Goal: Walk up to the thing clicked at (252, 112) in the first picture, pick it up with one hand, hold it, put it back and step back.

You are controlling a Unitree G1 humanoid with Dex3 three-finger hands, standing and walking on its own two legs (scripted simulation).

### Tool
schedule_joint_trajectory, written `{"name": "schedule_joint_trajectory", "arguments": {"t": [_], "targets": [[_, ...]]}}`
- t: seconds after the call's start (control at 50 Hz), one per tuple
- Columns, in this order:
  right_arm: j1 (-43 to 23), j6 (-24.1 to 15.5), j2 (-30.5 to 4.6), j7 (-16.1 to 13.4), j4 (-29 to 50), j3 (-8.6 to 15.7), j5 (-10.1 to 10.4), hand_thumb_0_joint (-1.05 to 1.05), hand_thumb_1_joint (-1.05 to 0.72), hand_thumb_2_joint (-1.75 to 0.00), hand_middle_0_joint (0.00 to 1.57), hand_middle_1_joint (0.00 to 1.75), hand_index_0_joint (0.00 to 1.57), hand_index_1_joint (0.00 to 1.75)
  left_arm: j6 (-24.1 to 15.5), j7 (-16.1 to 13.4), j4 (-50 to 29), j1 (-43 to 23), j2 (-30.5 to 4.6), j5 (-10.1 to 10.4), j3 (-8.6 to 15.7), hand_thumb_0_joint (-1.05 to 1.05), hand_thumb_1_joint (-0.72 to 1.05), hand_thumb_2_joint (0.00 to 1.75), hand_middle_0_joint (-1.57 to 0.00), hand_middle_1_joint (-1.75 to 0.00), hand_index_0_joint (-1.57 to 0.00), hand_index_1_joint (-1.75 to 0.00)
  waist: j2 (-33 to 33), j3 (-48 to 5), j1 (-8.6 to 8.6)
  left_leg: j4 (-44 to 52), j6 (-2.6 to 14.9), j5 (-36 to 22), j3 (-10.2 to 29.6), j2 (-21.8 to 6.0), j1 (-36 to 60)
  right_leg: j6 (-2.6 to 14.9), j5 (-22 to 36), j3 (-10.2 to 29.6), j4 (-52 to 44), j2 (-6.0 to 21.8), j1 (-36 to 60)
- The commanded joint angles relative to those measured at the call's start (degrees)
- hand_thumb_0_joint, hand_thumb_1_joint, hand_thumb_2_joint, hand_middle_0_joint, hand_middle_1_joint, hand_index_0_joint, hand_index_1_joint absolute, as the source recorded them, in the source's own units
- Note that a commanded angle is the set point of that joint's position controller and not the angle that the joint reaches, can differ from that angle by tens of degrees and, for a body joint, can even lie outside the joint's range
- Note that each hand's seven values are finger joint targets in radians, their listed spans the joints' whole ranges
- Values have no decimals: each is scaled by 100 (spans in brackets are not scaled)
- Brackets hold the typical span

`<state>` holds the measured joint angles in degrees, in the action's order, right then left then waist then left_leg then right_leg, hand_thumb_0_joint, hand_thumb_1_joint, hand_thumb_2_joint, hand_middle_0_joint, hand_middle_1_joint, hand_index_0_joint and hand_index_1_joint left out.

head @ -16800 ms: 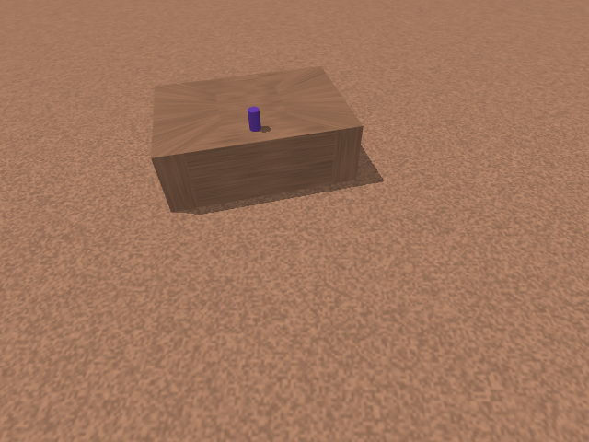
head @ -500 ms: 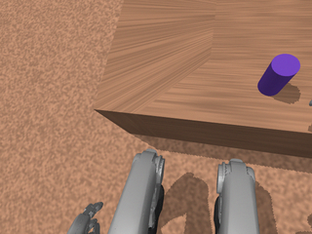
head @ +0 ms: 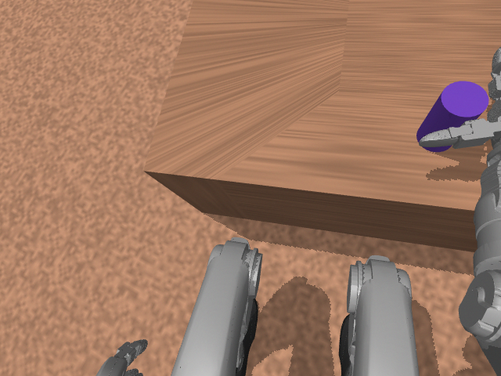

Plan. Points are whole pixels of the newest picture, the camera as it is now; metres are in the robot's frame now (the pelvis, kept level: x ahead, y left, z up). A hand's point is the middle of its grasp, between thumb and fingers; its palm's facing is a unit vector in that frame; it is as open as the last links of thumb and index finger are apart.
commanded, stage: rest palm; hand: right
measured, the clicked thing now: (448, 119) +0.51 -0.20 -0.03
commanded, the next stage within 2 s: close in 0.18 s
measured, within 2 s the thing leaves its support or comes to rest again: leaves its support in 0.64 s
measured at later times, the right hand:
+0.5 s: hand (457, 103) +0.52 -0.21 +0.00, palm faces +0.12 +0.99 -0.01, open 14.8 cm
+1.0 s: hand (457, 90) +0.54 -0.21 +0.00, palm faces +0.13 +0.99 +0.00, open 7.8 cm
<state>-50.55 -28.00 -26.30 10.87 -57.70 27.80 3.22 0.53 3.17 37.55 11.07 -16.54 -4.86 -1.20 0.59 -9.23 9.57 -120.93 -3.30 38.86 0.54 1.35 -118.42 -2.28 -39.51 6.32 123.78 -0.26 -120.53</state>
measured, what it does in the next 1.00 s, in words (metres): stands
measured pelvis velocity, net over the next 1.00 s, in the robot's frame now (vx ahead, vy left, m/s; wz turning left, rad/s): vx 0.00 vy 0.00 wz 0.00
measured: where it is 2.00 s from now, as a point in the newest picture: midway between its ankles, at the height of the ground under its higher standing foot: (293, 367)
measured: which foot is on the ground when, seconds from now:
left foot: down 0.00-1.00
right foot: down 0.00-1.00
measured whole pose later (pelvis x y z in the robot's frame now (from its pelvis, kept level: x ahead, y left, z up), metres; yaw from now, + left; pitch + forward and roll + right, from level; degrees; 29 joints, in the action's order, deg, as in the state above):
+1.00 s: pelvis +0.00 +0.00 -0.02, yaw +0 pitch +35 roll +5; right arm -56.1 -27.1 -28.5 8.1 -60.0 26.0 1.9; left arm 3.9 3.5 37.7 11.3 -16.7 -5.2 -2.0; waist 0.4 -7.2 10.4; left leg -124.4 -3.2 38.9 0.1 1.3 -121.1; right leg -2.8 -39.4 7.1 127.2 -0.7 -123.3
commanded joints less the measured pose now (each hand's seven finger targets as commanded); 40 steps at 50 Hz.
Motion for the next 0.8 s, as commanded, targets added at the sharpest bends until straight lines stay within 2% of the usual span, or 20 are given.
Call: {"name": "schedule_joint_trajectory", "arguments": {"t": [0.0,0.02,0.04,0.06,0.1,0.14,0.18,0.26,0.3,0.36,0.5,0.52,0.54,0.56,0.58,0.6,0.64,0.66,0.7,0.78], "targets": [[-2385,-480,-1486,-108,1643,40,-31,0,22,-7,11,3,7,3,43,-49,-213,1018,-1196,-33,454,0,84,95,-19,-29,-17,-31,1247,-4117,-62,1106,543,-1418,-439,-41,2177,318,1221,-400,-1389,74,2818],[-2171,-443,-1323,-109,1411,7,-41,0,22,-8,11,4,8,4,64,-39,-184,1052,-1174,-45,459,0,84,95,-19,-29,-17,-31,1050,-4112,-36,1124,509,-1505,-450,-40,2305,330,1281,-411,-1312,82,2761],[-2049,-376,-991,-80,1201,-190,2,0,22,-8,11,4,8,4,63,-47,-158,952,-1147,-20,448,0,84,95,-19,-29,-17,-31,898,-3927,56,1177,497,-1395,-454,-26,2240,345,1136,-404,-1304,85,2636],[-2244,-390,-1036,-99,1412,-158,37,0,21,-9,12,5,8,5,54,-57,-149,966,-1146,-24,464,0,83,95,-19,-29,-17,-31,882,-3947,51,1191,485,-1418,-419,-33,2264,363,1112,-417,-1245,88,2523],[-2314,-413,-1515,-185,1720,107,-5,0,23,-8,13,5,9,5,95,-68,-146,989,-1159,-29,468,0,82,95,-19,-28,-17,-31,1036,-4203,-99,1152,492,-1582,-393,-35,2430,351,1287,-465,-1234,88,2641],[-2170,-341,-1036,-144,1510,-205,-5,0,22,-8,14,5,10,5,128,-62,-134,936,-1135,-9,487,0,83,95,-19,-29,-17,-31,888,-3989,32,1178,496,-1414,-432,-32,2311,348,1127,-434,-1284,86,2564],[-1971,-299,-1021,-157,1291,-154,33,0,24,-9,14,6,11,6,130,-72,-98,945,-1103,-8,494,0,83,95,-19,-28,-17,-31,612,-3889,35,1281,450,-1503,-382,-28,2524,395,1109,-492,-1145,91,2325],[-2230,-318,-1161,-160,1606,-154,10,0,23,-7,18,6,15,6,153,-82,-96,892,-1164,0,521,0,83,95,-20,-29,-18,-31,786,-3907,2,1168,498,-1362,-424,-23,2273,361,1063,-436,-1229,91,2445],[-2181,-284,-839,-146,1267,-339,22,0,20,-9,31,15,28,15,158,-70,-40,919,-1139,-26,525,0,88,92,-20,-30,-19,-31,779,-3635,130,1140,500,-1391,-455,-20,2099,361,1084,-412,-1170,97,2385],[-2317,-340,-1132,-150,1237,-242,-24,0,22,-11,41,20,38,20,161,-63,-69,880,-1158,-13,494,0,88,92,-20,-30,-19,-31,794,-3512,67,1118,515,-1090,-459,-31,2002,362,793,-407,-1230,75,2164],[-2460,-359,-1214,-174,1162,-186,-35,0,14,-23,65,39,62,39,194,-51,-93,914,-1224,-31,464,0,88,91,-20,-30,-20,-31,917,-3630,33,1029,537,-1013,-497,-27,1874,345,755,-400,-1226,56,2272],[-2463,-339,-1217,-178,1095,-191,-59,0,12,-25,72,43,68,43,194,-54,-82,959,-1258,-35,472,0,88,92,-20,-30,-19,-31,908,-3650,92,1020,534,-1032,-524,-16,1830,339,790,-382,-1205,69,2379],[-2481,-322,-1006,-154,939,-384,-40,0,10,-29,76,48,72,48,198,-61,-29,970,-1280,-47,475,0,88,92,-20,-30,-19,-31,959,-3516,188,1040,533,-992,-512,-29,1847,343,708,-386,-1174,60,2273],[-2681,-370,-1312,-204,1326,-153,-24,0,10,-31,78,50,75,50,202,-55,-112,1009,-1254,-35,464,0,88,92,-20,-30,-19,-31,957,-3730,69,1030,531,-1057,-497,-38,1997,344,772,-401,-1208,52,2249],[-2584,-354,-1369,-221,1252,-135,-69,0,8,-33,81,53,77,53,215,-51,-108,1004,-1251,-35,456,0,88,92,-20,-30,-19,-31,935,-3828,57,1042,525,-1027,-504,-31,2006,343,759,-416,-1191,57,2326],[-2366,-301,-1232,-214,917,-175,-82,0,5,-35,85,56,82,56,224,-54,-73,1029,-1270,-36,463,0,87,92,-20,-30,-19,-31,860,-3661,139,1034,519,-1050,-540,-18,1933,340,791,-400,-1181,63,2335],[-2571,-345,-1336,-228,1184,-146,-56,0,-1,-41,94,63,91,63,239,-54,-68,1028,-1260,-45,431,0,88,92,-20,-30,-19,-31,1046,-3752,61,955,545,-1130,-519,-31,1911,325,894,-407,-1167,55,2339],[-2398,-319,-1207,-210,929,-186,-78,0,-1,-43,98,66,95,66,245,-52,-23,1088,-1294,-58,447,0,88,91,-20,-30,-19,-31,980,-3602,153,952,530,-1190,-556,-27,1852,321,955,-381,-1138,60,2347],[-2364,-297,-1382,-243,1000,-65,-85,0,-8,-49,102,71,98,71,263,-51,-68,1138,-1285,-53,444,0,88,92,-20,-30,-19,-30,831,-3748,101,990,508,-1339,-527,-24,2087,345,1076,-412,-1070,71,2327],[-2520,-273,-1303,-254,976,-141,-97,0,-21,-59,110,81,107,81,293,-53,-58,1107,-1298,-54,438,0,88,91,-20,-30,-19,-30,874,-3649,182,984,511,-1230,-539,-15,1993,346,949,-394,-1075,70,2215]]}}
